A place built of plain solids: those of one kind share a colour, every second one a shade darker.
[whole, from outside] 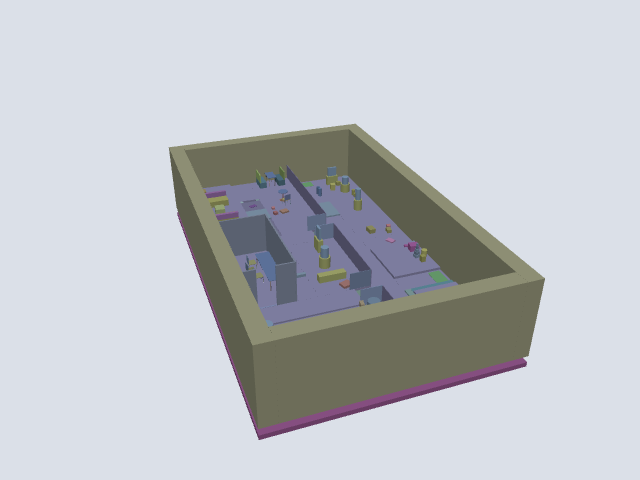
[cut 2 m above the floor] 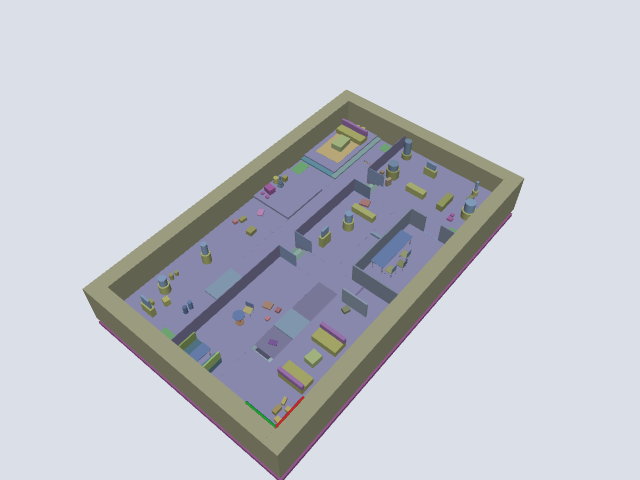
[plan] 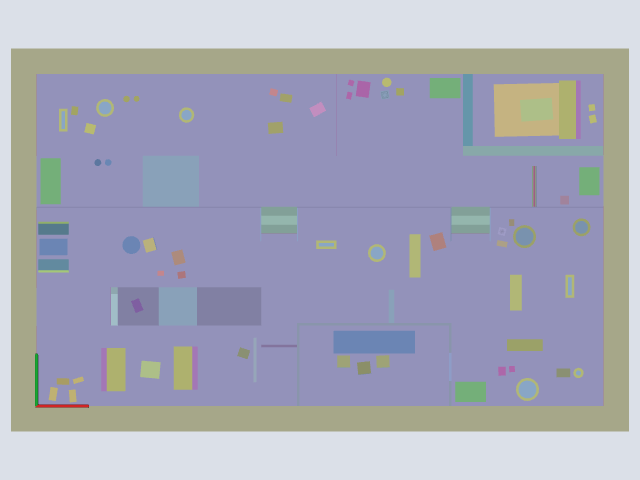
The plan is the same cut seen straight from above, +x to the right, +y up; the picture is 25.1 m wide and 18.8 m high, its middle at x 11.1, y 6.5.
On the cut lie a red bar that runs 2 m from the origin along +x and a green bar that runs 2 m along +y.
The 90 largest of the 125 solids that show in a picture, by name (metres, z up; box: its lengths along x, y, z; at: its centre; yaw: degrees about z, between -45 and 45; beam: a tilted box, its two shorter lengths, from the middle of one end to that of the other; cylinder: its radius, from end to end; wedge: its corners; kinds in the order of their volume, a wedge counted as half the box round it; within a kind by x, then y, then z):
{
 "wall_1": {"box": [1.0, 13.0, 5.0], "at": [-0.5, 6.5, 1.5]},
 "wall_2": {"box": [24.2, 1.0, 5.0], "at": [11.1, -0.5, 1.5]},
 "wall_3": {"box": [24.2, 1.0, 5.0], "at": [11.1, 13.5, 1.5]},
 "wall_4": {"box": [1.0, 13.0, 5.0], "at": [22.7, 6.5, 1.5]},
 "floor_1": {"box": [2.91, 1.5, 1.0], "at": [1.46, 3.9, 0.1]},
 "floor_2": {"box": [8.8, 3.15, 1.16], "at": [4.4, 1.57, 0.18]},
 "floor_3": {"box": [8.8, 3.15, 1.0], "at": [4.4, 6.22, 0.1]},
 "floor_4": {"box": [10.25, 3.2, 1.0], "at": [5.12, 11.4, -0.5]},
 "floor_5": {"box": [5.62, 1.5, 1.0], "at": [5.99, 3.9, 0.1]},
 "floor_6": {"box": [1.4, 6.75, 1.0], "at": [9.5, 3.38, 0.1]},
 "floor_7": {"box": [1.5, 3.2, 1.0], "at": [11.0, 11.4, -0.5]},
 "floor_8": {"box": [22.2, 2.0, 1.0], "at": [11.1, 8.8, -0.5]},
 "floor_9": {"box": [6.05, 3.25, 1.0], "at": [13.22, 1.62, 0.1]},
 "floor_10": {"box": [6.05, 1.3, 1.0], "at": [13.22, 3.9, 0.1]},
 "floor_11": {"box": [6.05, 3.25, 1.0], "at": [13.22, 6.17, 0.1]},
 "floor_12": {"box": [3.55, 3.2, 1.16], "at": [13.53, 11.4, -0.42]},
 "floor_13": {"box": [1.4, 3.2, 1.0], "at": [16.0, 11.4, -0.5]},
 "floor_14": {"box": [1.5, 6.75, 1.0], "at": [17.0, 3.38, 0.1]},
 "floor_15": {"box": [5.12, 2.82, 1.2], "at": [19.64, 11.59, -0.4]},
 "floor_16": {"box": [4.45, 7.8, 0.9], "at": [19.98, 3.9, 0.05]},
 "floor_base_1": {"box": [22.2, 7.7, 0.3], "at": [11.1, 3.85, -0.97]},
 "floor_base_2": {"box": [24.2, 15.0, 0.3], "at": [11.1, 6.5, -1.57]},
 "piece_1": {"box": [0.34, 0.9, 0.7], "at": [1.05, 11.19, 0.35]},
 "piece_2": {"cylinder": 0.35, "from": [2.68, 11.67, 0.0], "to": [2.68, 11.67, 0.65]},
 "piece_3": {"cylinder": 0.3, "from": [5.88, 11.39, 0.0], "to": [5.88, 11.39, 0.8]},
 "piece_4": {"box": [0.8, 0.34, 0.85], "at": [11.35, 6.31, 1.02]},
 "piece_5": {"cylinder": 0.35, "from": [13.33, 5.99, 0.6], "to": [13.33, 5.99, 1.3]},
 "piece_6": {"box": [0.43, 1.7, 0.45], "at": [14.82, 5.88, 0.82]},
 "piece_7": {"box": [0.46, 1.4, 0.48], "at": [18.77, 4.44, 0.74]},
 "piece_8": {"cylinder": 0.45, "from": [19.11, 6.63, 0.5], "to": [19.11, 6.63, 1.25]},
 "piece_9": {"box": [1.4, 0.46, 0.48], "at": [19.13, 2.38, 0.74]},
 "piece_10": {"cylinder": 0.45, "from": [19.23, 0.65, 0.5], "to": [19.23, 0.65, 1.1]},
 "piece_11": {"box": [0.35, 0.9, 0.6], "at": [20.89, 4.69, 0.8]},
 "piece_12": {"cylinder": 0.35, "from": [21.34, 7.0, 0.5], "to": [21.34, 7.0, 0.9]},
 "part_1": {"box": [0.1, 3.15, 2.65], "at": [10.25, 1.57, 1.88]},
 "part_2": {"box": [6.05, 0.1, 2.65], "at": [13.22, 3.2, 1.88]},
 "part_3": {"box": [0.1, 0.98, 2.65], "at": [16.2, 0.49, 1.88]},
 "part_4": {"box": [0.1, 1.07, 2.65], "at": [16.2, 2.62, 1.88]},
 "step_terS_tread_1": {"box": [5.5, 0.38, 1.1], "at": [19.45, 9.99, -0.45]},
 "sofa_seat_1": {"box": [0.95, 1.7, 0.44], "at": [3.01, 1.42, 0.98]},
 "sofa_seat_2": {"box": [0.95, 1.7, 0.44], "at": [5.84, 1.48, 0.98]},
 "sofa_seat_3": {"box": [0.85, 2.3, 0.39], "at": [20.89, 11.6, 0.41]},
 "step_tread_1": {"box": [1.4, 0.35, 0.85], "at": [9.5, 6.92, 0.03]},
 "step_tread_2": {"box": [1.4, 0.35, 0.7], "at": [9.5, 7.28, -0.05]},
 "step_tread_3": {"box": [1.4, 0.35, 0.55], "at": [9.5, 7.62, -0.12]},
 "step_tread_4": {"box": [1.5, 0.35, 0.85], "at": [17.0, 6.92, 0.03]},
 "step_tread_5": {"box": [1.5, 0.35, 0.7], "at": [17.0, 7.28, -0.05]},
 "step_tread_6": {"box": [1.5, 0.35, 0.55], "at": [17.0, 7.62, -0.12]},
 "plant_1": {"box": [0.14, 0.7, 0.71], "at": [1.05, 11.19, 1.05]},
 "plant_2": {"cylinder": 0.25, "from": [2.68, 11.67, 0.65], "to": [2.68, 11.67, 1.21]},
 "plant_3": {"cylinder": 0.2, "from": [5.88, 11.39, 0.8], "to": [5.88, 11.39, 1.66]},
 "plant_4": {"box": [0.6, 0.14, 0.81], "at": [11.35, 6.31, 1.85]},
 "plant_5": {"cylinder": 0.25, "from": [13.33, 5.99, 1.3], "to": [13.33, 5.99, 1.96]},
 "plant_6": {"cylinder": 0.35, "from": [19.11, 6.63, 1.25], "to": [19.11, 6.63, 1.71]},
 "plant_7": {"cylinder": 0.35, "from": [19.23, 0.65, 1.1], "to": [19.23, 0.65, 1.81]},
 "plant_8": {"box": [0.15, 0.7, 0.51], "at": [20.89, 4.69, 1.35]},
 "plant_9": {"cylinder": 0.25, "from": [21.34, 7.0, 0.9], "to": [21.34, 7.0, 2.06]},
 "step_terW_tread_1": {"box": [0.38, 2.82, 1.1], "at": [16.89, 11.59, -0.45]},
 "step_hump_1": {"box": [2.2, 2.0, 0.15], "at": [5.26, 8.8, 0.03]},
 "step_hump_2": {"box": [1.5, 1.5, 0.15], "at": [5.53, 3.9, 0.62]},
 "step_hump_3": {"box": [0.22, 1.3, 0.23], "at": [13.9, 3.9, 0.67]},
 "rail_rim_1": {"box": [8.8, 0.04, 1.1], "at": [4.4, 7.78, 1.15]},
 "rail_rim_2": {"box": [6.05, 0.04, 1.1], "at": [13.22, 7.78, 1.15]},
 "rail_rim_3": {"box": [4.45, 0.04, 1.1], "at": [19.98, 7.78, 1.05]},
 "low_1": {"box": [0.75, 0.65, 0.45], "at": [4.46, 1.42, 0.98], "yaw": -5.0},
 "low_2": {"box": [1.25, 0.85, 0.43], "at": [19.58, 11.6, 0.43], "yaw": 4.3},
 "bench_seat_1": {"box": [1.2, 0.52, 0.45], "at": [0.66, 5.49, 0.82]},
 "bench_seat_2": {"box": [1.2, 0.52, 0.45], "at": [0.66, 6.96, 0.82]},
 "sofa_back_1": {"box": [0.22, 1.7, 0.36], "at": [2.64, 1.42, 1.38]},
 "sofa_back_2": {"box": [0.22, 1.7, 0.36], "at": [6.21, 1.48, 1.38]},
 "sofa_back_3": {"box": [0.19, 2.3, 0.46], "at": [21.22, 11.6, 0.83]},
 "low_rug_1": {"box": [3.2, 2.06, 0.06], "at": [19.52, 11.6, 0.18], "yaw": 1.2},
 "floor_gap_1": {"box": [0.27, 1.5, 0.8], "at": [3.04, 3.9, -0.4]},
 "screenE_1": {"box": [0.12, 1.75, 1.45], "at": [8.55, 1.8, 1.49]},
 "low_mat_1": {"box": [0.8, 1.8, 0.06], "at": [0.55, 8.8, -0.02]},
 "low_mat_2": {"box": [1.2, 0.8, 0.06], "at": [16.0, 12.45, -0.02]},
 "low_mat_3": {"box": [1.2, 0.8, 0.06], "at": [17.0, 0.55, 0.58]},
 "low_mat_4": {"box": [0.8, 1.1, 0.06], "at": [21.65, 8.8, -0.02]},
 "rail_1": {"box": [0.04, 1.31, 1.1], "at": [8.78, 7.11, 1.15]},
 "rail_2": {"box": [0.04, 1.31, 1.1], "at": [10.22, 7.11, 1.15]},
 "rail_3": {"box": [0.04, 1.31, 1.1], "at": [16.23, 7.11, 1.15]},
 "rail_4": {"box": [0.04, 1.31, 1.1], "at": [17.77, 7.11, 1.05]},
 "bench_back_1": {"box": [1.2, 0.09, 0.65], "at": [0.66, 5.28, 1.38]},
 "bench_back_2": {"box": [1.2, 0.09, 0.65], "at": [0.66, 7.17, 1.38]},
 "carton_1": {"box": [0.51, 0.62, 0.42], "at": [12.79, 12.41, 0.37], "yaw": -7.9},
 "top_1": {"box": [3.2, 0.9, 0.032], "at": [13.23, 2.5, 1.3]},
 "crate_1": {"box": [0.58, 0.44, 0.31], "at": [9.36, 10.89, 0.15], "yaw": 4.3},
 "cable_reel_1": {"box": [0.39, 0.38, 0.48], "at": [2.1, 10.86, 0.24], "yaw": -13.9},
 "carton_folded_1": {"box": [0.53, 0.63, 0.2], "at": [15.72, 6.44, 0.65], "yaw": 15.9},
 "backpack_1": {"box": [0.41, 0.22, 0.57], "at": [18.23, 6.35, 0.79], "yaw": -11.1}
}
